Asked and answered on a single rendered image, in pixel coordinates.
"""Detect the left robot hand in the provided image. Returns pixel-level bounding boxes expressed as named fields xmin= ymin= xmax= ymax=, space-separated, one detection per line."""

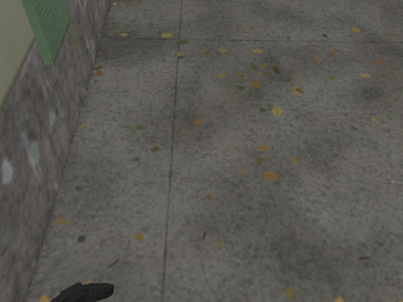
xmin=51 ymin=282 xmax=114 ymax=302

